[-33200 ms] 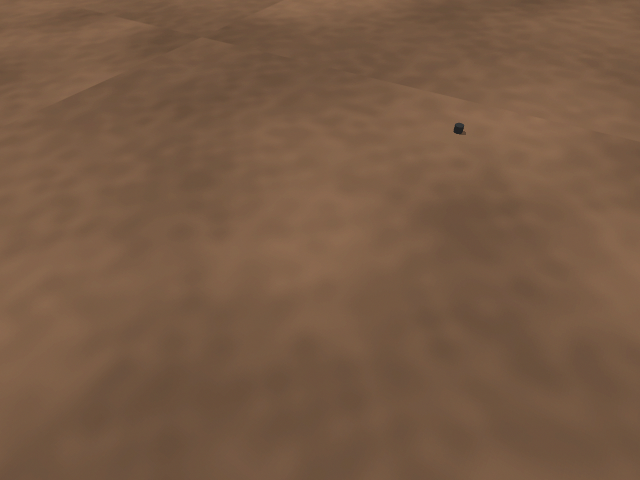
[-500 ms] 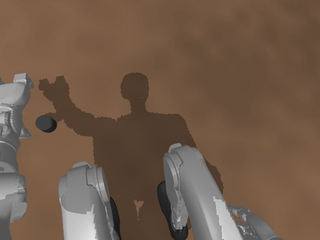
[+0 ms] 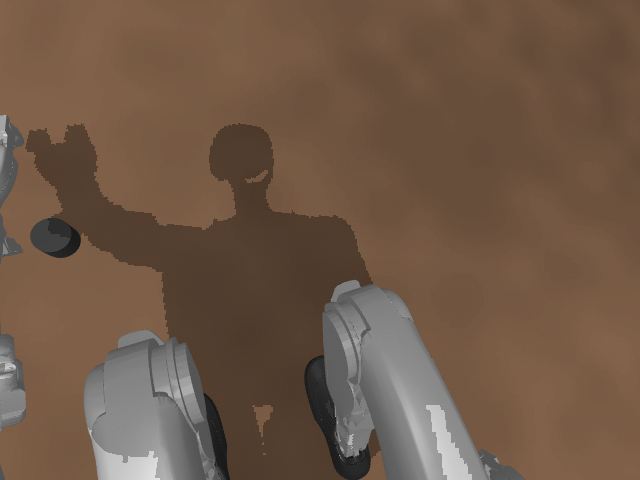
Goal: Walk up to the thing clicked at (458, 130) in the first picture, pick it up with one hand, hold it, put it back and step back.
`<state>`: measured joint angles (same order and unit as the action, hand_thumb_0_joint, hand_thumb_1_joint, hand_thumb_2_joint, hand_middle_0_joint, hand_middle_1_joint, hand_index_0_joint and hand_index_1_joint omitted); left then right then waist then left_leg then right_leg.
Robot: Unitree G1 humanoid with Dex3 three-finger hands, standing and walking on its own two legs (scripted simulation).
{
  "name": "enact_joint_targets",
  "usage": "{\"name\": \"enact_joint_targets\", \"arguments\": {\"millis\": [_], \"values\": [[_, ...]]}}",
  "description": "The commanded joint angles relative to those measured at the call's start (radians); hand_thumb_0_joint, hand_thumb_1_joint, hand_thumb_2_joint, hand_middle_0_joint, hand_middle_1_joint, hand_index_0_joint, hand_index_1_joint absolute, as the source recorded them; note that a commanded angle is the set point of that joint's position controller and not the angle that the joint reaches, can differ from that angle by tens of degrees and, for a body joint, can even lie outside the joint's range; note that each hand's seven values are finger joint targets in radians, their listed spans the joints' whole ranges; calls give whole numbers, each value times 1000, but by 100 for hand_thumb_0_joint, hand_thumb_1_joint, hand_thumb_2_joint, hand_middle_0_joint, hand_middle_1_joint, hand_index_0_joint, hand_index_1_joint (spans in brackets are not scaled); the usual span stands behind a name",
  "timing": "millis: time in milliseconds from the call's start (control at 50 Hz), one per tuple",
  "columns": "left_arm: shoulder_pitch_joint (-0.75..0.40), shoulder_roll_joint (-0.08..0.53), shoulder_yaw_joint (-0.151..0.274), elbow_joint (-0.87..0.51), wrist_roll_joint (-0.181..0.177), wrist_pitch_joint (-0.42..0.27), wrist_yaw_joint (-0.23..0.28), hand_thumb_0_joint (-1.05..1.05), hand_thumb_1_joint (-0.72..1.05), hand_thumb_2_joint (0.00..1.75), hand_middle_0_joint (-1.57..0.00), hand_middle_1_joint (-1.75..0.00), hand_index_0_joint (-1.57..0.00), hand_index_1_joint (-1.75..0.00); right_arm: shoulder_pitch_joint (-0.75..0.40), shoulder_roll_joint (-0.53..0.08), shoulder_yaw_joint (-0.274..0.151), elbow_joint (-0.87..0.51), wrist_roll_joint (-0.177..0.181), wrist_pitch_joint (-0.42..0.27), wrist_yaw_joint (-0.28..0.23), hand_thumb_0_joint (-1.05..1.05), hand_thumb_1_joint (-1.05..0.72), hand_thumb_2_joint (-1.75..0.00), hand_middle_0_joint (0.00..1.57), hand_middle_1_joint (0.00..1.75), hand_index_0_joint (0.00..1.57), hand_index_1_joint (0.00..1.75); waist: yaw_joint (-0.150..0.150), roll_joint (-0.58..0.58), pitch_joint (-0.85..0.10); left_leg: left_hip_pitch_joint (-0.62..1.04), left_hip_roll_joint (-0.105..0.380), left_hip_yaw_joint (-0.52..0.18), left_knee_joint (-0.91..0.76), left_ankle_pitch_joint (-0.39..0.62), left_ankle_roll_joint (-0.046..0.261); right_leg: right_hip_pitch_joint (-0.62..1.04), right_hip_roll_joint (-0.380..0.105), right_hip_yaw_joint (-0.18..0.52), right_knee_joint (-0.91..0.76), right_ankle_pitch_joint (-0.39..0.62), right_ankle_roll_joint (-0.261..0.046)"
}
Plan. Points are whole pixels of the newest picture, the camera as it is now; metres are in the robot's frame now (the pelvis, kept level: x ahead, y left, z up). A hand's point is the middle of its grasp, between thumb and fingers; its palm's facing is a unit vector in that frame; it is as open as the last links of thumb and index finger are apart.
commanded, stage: home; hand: left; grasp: from above
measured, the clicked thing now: (56, 238) +0.48 +0.32 -0.30
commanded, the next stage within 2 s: none
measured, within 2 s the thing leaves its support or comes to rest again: neither
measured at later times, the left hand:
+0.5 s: hand out of the picture +0.31 +0.29 +0.04, palm faces -0.24 -0.68 -0.69, open 7.8 cm
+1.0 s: hand out of the picture +0.23 +0.23 +0.25, palm faces +0.20 -0.95 -0.25, open 7.4 cm
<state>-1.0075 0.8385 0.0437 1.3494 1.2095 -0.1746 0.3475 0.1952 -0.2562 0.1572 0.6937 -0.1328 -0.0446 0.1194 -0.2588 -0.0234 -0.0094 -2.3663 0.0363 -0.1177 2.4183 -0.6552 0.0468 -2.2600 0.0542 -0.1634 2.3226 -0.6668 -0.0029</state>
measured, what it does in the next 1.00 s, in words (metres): rises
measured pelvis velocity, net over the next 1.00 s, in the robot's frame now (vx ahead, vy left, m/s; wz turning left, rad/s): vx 0.05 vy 0.00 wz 0.19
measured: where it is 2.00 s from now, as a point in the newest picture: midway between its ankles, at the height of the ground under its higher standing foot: (280, 461)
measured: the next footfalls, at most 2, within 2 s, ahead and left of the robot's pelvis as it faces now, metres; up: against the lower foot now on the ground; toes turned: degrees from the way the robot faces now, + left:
none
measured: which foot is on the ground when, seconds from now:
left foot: down 0.00-1.00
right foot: down 0.00-1.00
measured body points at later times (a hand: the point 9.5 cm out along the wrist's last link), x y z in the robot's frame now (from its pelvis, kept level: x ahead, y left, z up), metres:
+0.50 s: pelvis +0.00 +0.00 +0.16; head +0.17 +0.06 +0.57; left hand +0.32 +0.32 +0.08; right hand +0.19 -0.25 +0.05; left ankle +0.08 +0.12 -0.29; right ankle +0.10 -0.11 -0.29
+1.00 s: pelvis +0.05 +0.00 +0.34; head +0.12 +0.04 +0.78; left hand +0.22 +0.28 +0.27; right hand +0.25 -0.20 +0.25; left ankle +0.08 +0.12 -0.29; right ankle +0.10 -0.11 -0.29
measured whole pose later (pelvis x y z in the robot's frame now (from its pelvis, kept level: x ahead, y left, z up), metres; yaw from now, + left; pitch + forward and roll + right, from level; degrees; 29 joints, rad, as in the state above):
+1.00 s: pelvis +0.05 +0.00 +0.34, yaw +11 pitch +18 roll -4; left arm 0.26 0.27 0.04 0.09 -0.04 0.38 0.08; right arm 0.23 -0.21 0.08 0.55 0.06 -0.13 -0.13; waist -0.07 0.04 -0.18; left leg -1.07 0.01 -0.07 1.27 -0.52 0.01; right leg -0.99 0.04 -0.07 1.21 -0.53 -0.02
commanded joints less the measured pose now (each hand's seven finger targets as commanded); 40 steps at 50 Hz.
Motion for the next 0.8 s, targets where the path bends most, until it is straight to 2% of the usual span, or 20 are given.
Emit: {"name": "enact_joint_targets", "arguments": {"millis": [0,20,60,120,180,240,260,280,340,380,440,460,480,500,560,580,600,680,700,780], "values": [[-232,237,57,-217,-90,59,-15,0,-10,88,-23,-59,-21,-61,241,-290,-130,-23,20,0,-4,0,-89,-90,20,30,20,30,56,432,-839,696,-14,25,-316,267,-25,389,32,-20,-261,282,-41],[-213,221,51,-255,-109,67,-37,0,-2,87,-23,-56,-21,-57,241,-283,-135,-27,26,6,-1,0,-89,-90,20,30,20,30,65,421,-872,711,-14,24,-331,271,-24,412,36,-17,-270,277,-42],[-132,208,71,-301,-153,84,-79,0,14,82,-21,-46,-20,-47,244,-287,-153,-42,41,15,3,0,-89,-90,20,30,20,30,91,391,-871,743,-15,22,-356,298,-22,434,31,-6,-296,284,-42],[-22,175,94,-491,-243,99,-144,0,38,84,-20,-40,-20,-41,239,-269,-185,-73,71,32,3,0,-89,-90,20,30,20,30,142,384,-958,792,-21,35,-414,307,-17,524,28,21,-350,285,-43],[132,61,83,-619,-373,130,-205,0,62,83,-19,-30,-19,-31,201,-245,-202,-96,96,41,-1,0,-90,-90,20,30,20,30,147,286,-873,739,-25,47,-489,217,-5,569,27,46,-434,239,-40],[232,15,91,-745,-492,163,-248,0,86,89,-20,-30,-20,-30,166,-233,-209,-114,117,46,-24,0,-90,-90,20,30,20,30,158,210,-795,736,-22,36,-559,147,0,604,24,61,-502,196,-37],[278,-20,71,-782,-524,171,-261,0,90,90,-20,-30,-20,-30,154,-224,-210,-123,121,45,-33,0,-90,-90,20,30,20,30,156,185,-788,751,-19,34,-581,133,2,630,24,63,-532,185,-35],[301,-30,74,-824,-557,179,-271,0,90,90,-20,-30,-20,-30,142,-217,-215,-131,127,43,-39,0,-90,-90,20,30,20,30,160,162,-794,767,-17,40,-595,126,5,668,24,73,-560,181,-31],[390,-124,31,-933,-652,193,-294,0,90,90,-20,-30,-20,-30,105,-200,-225,-148,140,25,-60,0,-90,-90,20,30,20,30,152,147,-758,827,-16,39,-667,88,4,717,19,83,-629,156,-29],[426,-130,44,-1002,-709,199,-294,0,90,90,-20,-30,-20,-30,85,-198,-228,-151,147,8,-77,0,-90,-90,20,30,20,30,163,166,-724,885,-13,25,-728,46,-1,731,15,87,-664,130,-31],[522,-174,35,-1064,-762,221,-283,0,90,90,-20,-30,-20,-30,44,-191,-222,-165,160,-17,-105,0,-90,-90,20,30,20,30,171,212,-668,977,-10,1,-834,-8,-11,753,10,92,-711,104,-30],[532,-157,67,-1129,-785,229,-272,0,90,90,-20,-30,-20,-30,32,-191,-225,-174,164,-25,-116,0,-90,-90,20,30,20,30,188,221,-703,1036,-9,-6,-866,-15,-13,785,10,97,-735,104,-30],[595,-193,49,-1102,-802,245,-269,0,90,90,-20,-30,-20,-30,22,-186,-221,-171,168,-32,-125,0,-90,-90,20,30,20,30,181,213,-672,1063,-10,-6,-891,1,-16,796,7,99,-758,109,-30],[609,-216,45,-1153,-833,255,-266,0,90,90,-20,-30,-20,-30,11,-181,-219,-174,172,-40,-131,0,-90,-90,20,30,20,30,178,220,-673,1091,-12,-11,-918,4,-17,817,5,101,-776,112,-30],[708,-242,56,-1161,-899,294,-257,0,90,90,-20,-30,-20,-30,-22,-171,-210,-183,180,-58,-151,0,-90,-90,20,30,20,30,186,197,-622,1162,-14,-18,-986,19,-19,875,5,105,-841,116,-28],[715,-259,51,-1200,-925,303,-257,0,90,90,-20,-30,-20,-30,-29,-170,-211,-192,180,-64,-158,0,-90,-90,20,30,20,30,181,197,-632,1187,-16,-17,-1005,19,-18,897,5,109,-864,117,-28],[759,-283,42,-1170,-943,318,-257,0,90,90,-20,-30,-20,-30,-37,-164,-206,-191,182,-70,-164,0,-90,-90,20,30,20,30,178,189,-588,1204,-17,-21,-1033,14,-20,908,4,110,-887,112,-28],[874,-317,55,-1253,-1060,367,-251,0,90,90,-20,-30,-20,-30,-56,-146,-195,-229,185,-91,-184,0,-90,-90,20,30,20,30,190,167,-564,1284,-23,-11,-1122,4,-15,1039,3,123,-1000,99,-25],[889,-338,39,-1268,-1087,379,-254,0,90,90,-20,-30,-20,-30,-58,-142,-189,-234,187,-96,-188,0,-90,-90,20,30,20,30,184,176,-534,1306,-21,-20,-1161,-19,-16,1053,2,122,-1025,86,-23],[1014,-371,44,-1336,-1155,434,-253,0,90,90,-20,-30,-20,-30,-37,-122,-174,-256,192,-112,-214,0,-90,-90,20,30,20,30,180,146,-500,1396,-28,0,-1240,61,-17,1196,0,128,-1144,137,-24]]}}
